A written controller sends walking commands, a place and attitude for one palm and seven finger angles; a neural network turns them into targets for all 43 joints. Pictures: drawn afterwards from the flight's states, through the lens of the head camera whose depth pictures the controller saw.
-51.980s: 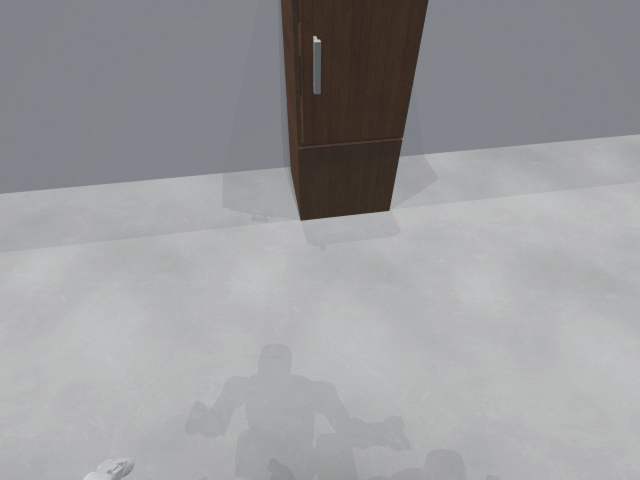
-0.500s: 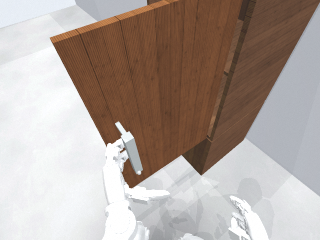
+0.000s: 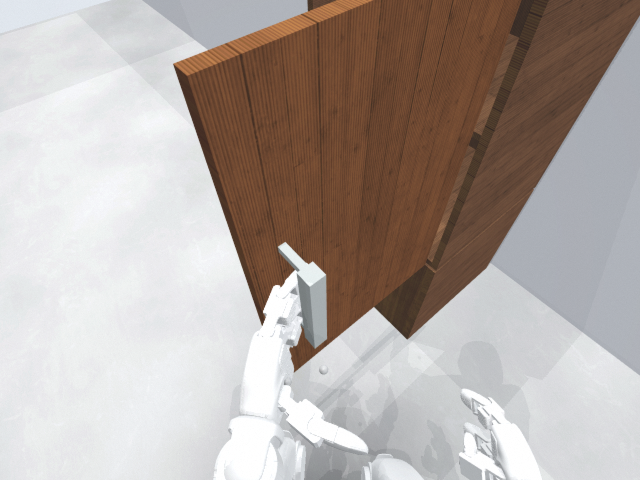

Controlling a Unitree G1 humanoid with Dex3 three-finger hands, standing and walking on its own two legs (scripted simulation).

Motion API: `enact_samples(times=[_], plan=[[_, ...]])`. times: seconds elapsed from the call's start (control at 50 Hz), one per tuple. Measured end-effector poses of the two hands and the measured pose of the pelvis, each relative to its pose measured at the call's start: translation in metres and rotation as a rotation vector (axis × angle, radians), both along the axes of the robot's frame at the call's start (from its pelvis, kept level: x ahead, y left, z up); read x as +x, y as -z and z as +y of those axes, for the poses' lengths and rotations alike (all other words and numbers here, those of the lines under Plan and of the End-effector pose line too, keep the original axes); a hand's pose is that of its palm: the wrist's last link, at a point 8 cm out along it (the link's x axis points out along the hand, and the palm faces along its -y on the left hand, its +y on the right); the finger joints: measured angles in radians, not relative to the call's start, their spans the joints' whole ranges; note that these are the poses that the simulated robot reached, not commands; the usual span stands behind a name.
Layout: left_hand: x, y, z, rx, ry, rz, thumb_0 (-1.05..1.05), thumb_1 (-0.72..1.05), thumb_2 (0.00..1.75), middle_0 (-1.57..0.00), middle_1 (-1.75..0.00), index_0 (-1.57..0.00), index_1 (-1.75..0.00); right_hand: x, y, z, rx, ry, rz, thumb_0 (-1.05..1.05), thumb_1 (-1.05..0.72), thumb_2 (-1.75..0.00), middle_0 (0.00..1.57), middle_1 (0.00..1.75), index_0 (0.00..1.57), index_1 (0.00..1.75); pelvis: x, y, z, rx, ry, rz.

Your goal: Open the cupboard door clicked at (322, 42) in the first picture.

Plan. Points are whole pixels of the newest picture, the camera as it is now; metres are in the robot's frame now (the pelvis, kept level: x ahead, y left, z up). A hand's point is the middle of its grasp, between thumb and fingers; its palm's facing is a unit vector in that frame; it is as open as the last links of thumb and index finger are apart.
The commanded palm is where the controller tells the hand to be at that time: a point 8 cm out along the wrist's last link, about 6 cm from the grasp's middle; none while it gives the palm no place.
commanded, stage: slide the hand sideways off the handle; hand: left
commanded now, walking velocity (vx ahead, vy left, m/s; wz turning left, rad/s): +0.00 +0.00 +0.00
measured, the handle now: (303, 298) +0.32 +0.04 +0.06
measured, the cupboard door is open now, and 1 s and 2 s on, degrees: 90 90 90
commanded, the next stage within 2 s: draw the hand back to the body in 0.88 s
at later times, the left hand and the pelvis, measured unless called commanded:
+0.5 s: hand (288, 393) +0.21 +0.05 +0.06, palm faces -0.04 -1.00 +0.03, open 16.2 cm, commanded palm +0.18 +0.09 +0.05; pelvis +0.00 +0.01 +0.00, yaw +0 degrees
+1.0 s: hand (259, 423) +0.19 +0.07 +0.05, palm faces -0.01 -1.00 +0.02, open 16.3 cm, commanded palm +0.15 +0.13 +0.06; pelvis +0.00 -0.02 -0.01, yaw +0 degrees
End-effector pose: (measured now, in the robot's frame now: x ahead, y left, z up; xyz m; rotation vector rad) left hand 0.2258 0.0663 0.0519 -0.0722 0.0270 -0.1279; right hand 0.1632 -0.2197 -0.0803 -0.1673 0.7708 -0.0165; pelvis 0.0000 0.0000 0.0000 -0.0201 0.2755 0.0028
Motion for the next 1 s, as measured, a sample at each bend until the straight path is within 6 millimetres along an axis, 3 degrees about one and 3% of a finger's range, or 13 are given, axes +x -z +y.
enact_samples(times=[0.14, 0.38, 0.68, 0.88, 1.0], plan=[[-0.001, 0.002, 0.009, 0.056, -0.020, -0.029, -0.01, -0.50, 0.30, -0.16, -0.31, -0.17, -0.31, 0.001, -0.004, 0.015, 0.008, -0.003, 0.001, 0.01, -0.91, -0.90, 0.20, 0.30, 0.20, 0.30, 0.000, 0.004, 0.009, -0.007, 0.011, -0.004], [-0.024, -0.001, 0.031, 0.041, -0.078, 0.005, -0.01, -0.50, 0.30, -0.16, -0.31, -0.19, -0.32, 0.019, -0.019, 0.030, 0.006, -0.045, -0.047, 0.01, -0.91, -0.90, 0.20, 0.30, 0.20, 0.30, 0.000, -0.001, 0.014, -0.016, 0.002, -0.020], [-0.046, -0.003, 0.042, 0.054, -0.113, 0.022, -0.01, -0.50, 0.30, -0.15, -0.30, -0.15, -0.30, 0.024, -0.007, 0.019, 0.015, -0.052, -0.040, 0.01, -0.91, -0.90, 0.20, 0.30, 0.20, 0.30, 0.004, 0.006, 0.003, -0.003, 0.003, -0.001], [-0.061, -0.002, 0.060, 0.074, -0.138, 0.031, -0.01, -0.50, 0.30, -0.15, -0.30, -0.15, -0.30, 0.025, -0.001, -0.001, -0.001, -0.031, -0.053, 0.01, -0.91, -0.90, 0.20, 0.30, 0.20, 0.30, 0.004, 0.011, -0.012, 0.002, 0.000, 0.010], [-0.061, -0.001, 0.061, 0.058, -0.119, 0.012, -0.01, -0.50, 0.30, -0.14, -0.30, -0.15, -0.30, 0.025, 0.002, -0.014, -0.020, -0.011, -0.070, 0.01, -0.91, -0.90, 0.20, 0.30, 0.20, 0.30, 0.003, 0.015, -0.018, 0.001, -0.001, 0.021]])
